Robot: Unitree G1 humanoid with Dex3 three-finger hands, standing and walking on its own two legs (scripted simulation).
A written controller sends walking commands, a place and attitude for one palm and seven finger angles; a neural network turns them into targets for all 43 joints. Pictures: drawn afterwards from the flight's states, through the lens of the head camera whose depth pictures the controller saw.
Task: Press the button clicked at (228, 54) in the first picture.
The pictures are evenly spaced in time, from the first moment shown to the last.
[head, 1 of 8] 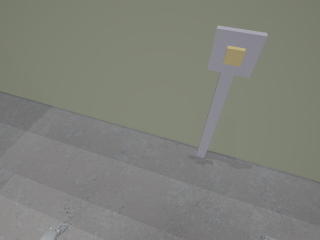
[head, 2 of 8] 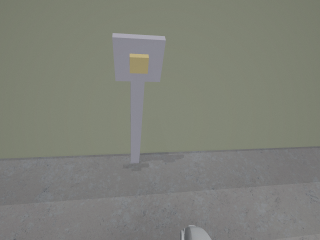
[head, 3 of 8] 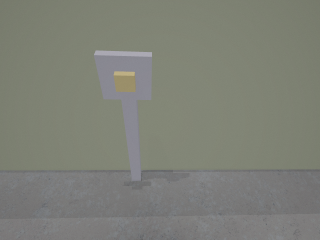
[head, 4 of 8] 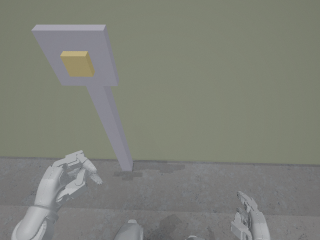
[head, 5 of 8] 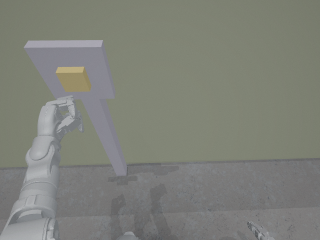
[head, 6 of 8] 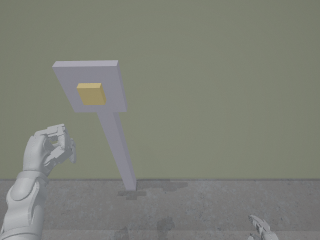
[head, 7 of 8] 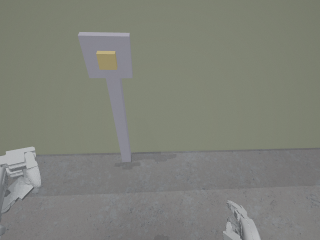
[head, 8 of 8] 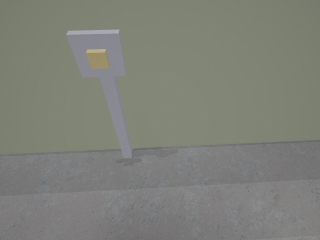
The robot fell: no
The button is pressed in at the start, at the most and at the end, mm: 0 13 0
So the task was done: yes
